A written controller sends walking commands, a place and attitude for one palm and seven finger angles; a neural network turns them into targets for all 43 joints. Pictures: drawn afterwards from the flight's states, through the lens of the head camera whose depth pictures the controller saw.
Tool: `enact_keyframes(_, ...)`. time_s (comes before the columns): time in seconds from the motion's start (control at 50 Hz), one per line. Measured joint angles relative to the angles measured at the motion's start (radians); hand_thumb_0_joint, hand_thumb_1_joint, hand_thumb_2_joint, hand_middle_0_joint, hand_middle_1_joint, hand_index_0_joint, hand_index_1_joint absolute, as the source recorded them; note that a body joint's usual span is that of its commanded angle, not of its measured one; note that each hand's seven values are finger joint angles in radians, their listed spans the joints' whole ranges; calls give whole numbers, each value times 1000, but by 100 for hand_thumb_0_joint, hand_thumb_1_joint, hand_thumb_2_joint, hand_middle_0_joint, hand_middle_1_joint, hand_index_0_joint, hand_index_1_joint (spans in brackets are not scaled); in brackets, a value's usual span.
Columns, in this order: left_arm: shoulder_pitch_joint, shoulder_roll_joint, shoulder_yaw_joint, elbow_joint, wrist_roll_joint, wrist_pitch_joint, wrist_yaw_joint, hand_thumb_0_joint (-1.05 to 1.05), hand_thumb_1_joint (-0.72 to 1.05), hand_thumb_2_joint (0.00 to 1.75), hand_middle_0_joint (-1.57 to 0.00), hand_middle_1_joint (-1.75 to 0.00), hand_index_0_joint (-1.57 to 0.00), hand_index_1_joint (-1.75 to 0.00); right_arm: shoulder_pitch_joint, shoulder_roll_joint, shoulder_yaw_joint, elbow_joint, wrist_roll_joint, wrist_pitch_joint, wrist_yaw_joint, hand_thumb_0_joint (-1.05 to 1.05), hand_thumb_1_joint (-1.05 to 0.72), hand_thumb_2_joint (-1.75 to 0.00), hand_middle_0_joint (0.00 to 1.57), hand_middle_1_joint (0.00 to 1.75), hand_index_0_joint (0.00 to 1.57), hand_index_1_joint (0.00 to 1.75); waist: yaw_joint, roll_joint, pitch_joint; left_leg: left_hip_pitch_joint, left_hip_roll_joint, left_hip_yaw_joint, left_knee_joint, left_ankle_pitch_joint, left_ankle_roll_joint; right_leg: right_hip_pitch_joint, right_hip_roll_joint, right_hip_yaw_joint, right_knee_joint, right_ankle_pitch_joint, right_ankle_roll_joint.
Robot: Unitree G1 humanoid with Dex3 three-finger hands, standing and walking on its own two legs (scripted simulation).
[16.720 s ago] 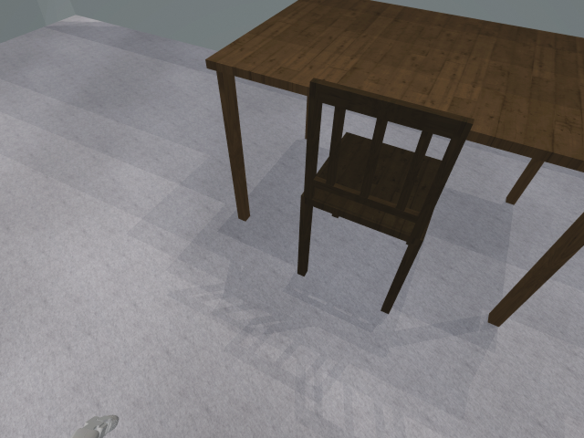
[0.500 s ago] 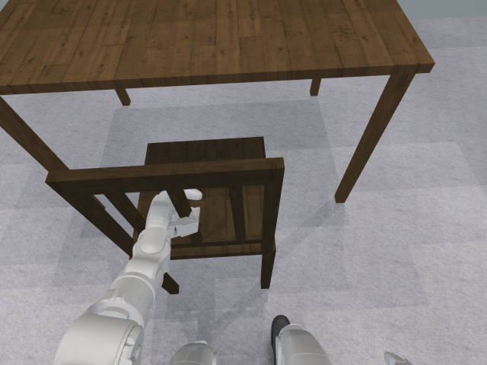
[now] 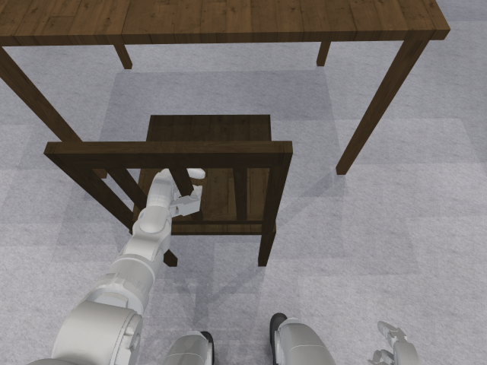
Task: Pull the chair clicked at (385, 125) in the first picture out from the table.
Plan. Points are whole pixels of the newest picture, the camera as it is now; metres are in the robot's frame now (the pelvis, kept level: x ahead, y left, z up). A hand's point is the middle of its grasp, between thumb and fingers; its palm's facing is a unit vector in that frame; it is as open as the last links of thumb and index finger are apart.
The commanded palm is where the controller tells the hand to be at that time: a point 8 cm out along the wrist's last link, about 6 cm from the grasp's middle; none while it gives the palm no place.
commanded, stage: step backward, pulling the chair out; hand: left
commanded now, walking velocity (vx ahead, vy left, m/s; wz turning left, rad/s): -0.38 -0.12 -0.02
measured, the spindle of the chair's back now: (188, 195) +0.42 +0.11 -0.09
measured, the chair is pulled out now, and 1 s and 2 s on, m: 0.27 0.44 0.67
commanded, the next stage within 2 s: stop walking, hand still on the chair in 1.22 s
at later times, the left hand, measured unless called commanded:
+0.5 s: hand (182, 242) +0.31 +0.11 -0.06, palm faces -0.09 -0.98 -0.18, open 5.5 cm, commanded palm +0.32 +0.15 -0.06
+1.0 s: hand (185, 299) +0.22 +0.09 -0.05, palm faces -0.10 -0.98 -0.17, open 5.4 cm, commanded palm +0.21 +0.14 -0.06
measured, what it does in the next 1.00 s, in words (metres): walks backwards: right foot, then left foot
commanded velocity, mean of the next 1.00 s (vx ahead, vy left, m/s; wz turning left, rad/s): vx -0.38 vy -0.08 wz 0.03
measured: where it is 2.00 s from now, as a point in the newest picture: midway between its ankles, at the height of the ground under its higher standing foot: outside the picture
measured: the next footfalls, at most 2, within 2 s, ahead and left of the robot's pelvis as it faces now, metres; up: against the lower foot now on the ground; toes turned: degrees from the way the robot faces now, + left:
right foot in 0.56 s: -0.01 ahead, -0.13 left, +0.00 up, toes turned -2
left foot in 0.88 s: -0.10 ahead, +0.14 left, +0.00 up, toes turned -1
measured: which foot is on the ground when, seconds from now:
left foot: down 0.00-0.66, up 0.68-0.86, down 0.88-1.00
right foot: down 0.00-0.38, up 0.40-0.54, down 0.56-0.92, up 0.94-1.00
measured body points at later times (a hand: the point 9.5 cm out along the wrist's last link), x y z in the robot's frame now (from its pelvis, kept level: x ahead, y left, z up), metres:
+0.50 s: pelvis -0.05 +0.00 +0.00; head +0.02 +0.00 +0.44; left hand +0.31 +0.16 -0.04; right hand +0.00 -0.26 -0.13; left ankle -0.04 +0.13 -0.73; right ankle +0.00 -0.12 -0.71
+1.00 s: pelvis -0.16 +0.00 +0.01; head -0.06 +0.00 +0.44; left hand +0.22 +0.15 -0.04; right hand -0.07 -0.29 -0.11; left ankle -0.14 +0.14 -0.73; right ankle -0.10 -0.13 -0.71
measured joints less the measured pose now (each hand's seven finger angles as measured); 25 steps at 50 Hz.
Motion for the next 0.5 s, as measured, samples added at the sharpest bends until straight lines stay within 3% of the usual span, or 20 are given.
enact_keyframes(0.06,36,9,-13,-33,0,1,-3,4,66,77,-30,-125,-50,-145,0,8,-5,-34,0,17,0,1,-90,-90,20,30,20,30,11,-22,-6,1,-6,27,-2,-26,-1,-14,-5,26,5,17,3)
enact_keyframes(0.2,116,4,-22,-45,14,-42,-9,3,63,79,-34,-127,-50,-145,40,29,-6,-37,-2,16,-3,1,-90,-90,20,30,20,30,37,-20,-44,-29,3,30,54,-48,-1,-48,2,28,60,7,-9)
enact_keyframes(0.3,119,-15,-11,21,18,-73,5,4,63,79,-34,-125,-50,-145,51,13,-7,17,3,-1,0,1,-90,-90,20,30,20,30,29,-14,-68,-43,-24,21,146,-226,21,-27,-6,25,-24,65,-9)
enact_keyframes(0.36,109,-21,-17,59,28,-71,3,4,63,79,-34,-126,-50,-145,78,-8,3,39,5,-15,-6,1,-90,-90,20,30,20,30,18,-10,-108,30,-35,33,63,-208,26,-34,-9,20,-70,102,3)
enact_keyframes(0.38,100,-18,-26,67,33,-69,0,4,63,79,-34,-127,-50,-145,88,-10,4,44,6,-19,-10,1,-90,-90,20,30,20,30,12,-16,-117,37,-40,32,19,-125,30,-44,-16,15,-66,104,8)
enact_keyframes(0.42,81,-8,-34,75,31,-61,-3,4,63,79,-33,-127,-50,-145,98,-6,6,46,6,-20,-18,1,-90,-90,20,30,20,30,14,-34,-106,33,-47,36,21,-66,37,-64,-19,23,1,30,16)
enact_keyframes(0.5,74,1,-29,76,10,-36,-4,5,64,79,-32,-127,-50,-145,125,21,1,46,-8,-20,-11,1,-90,-90,20,30,20,30,28,-20,-94,33,-19,29,29,-86,33,-20,9,20,161,-157,4)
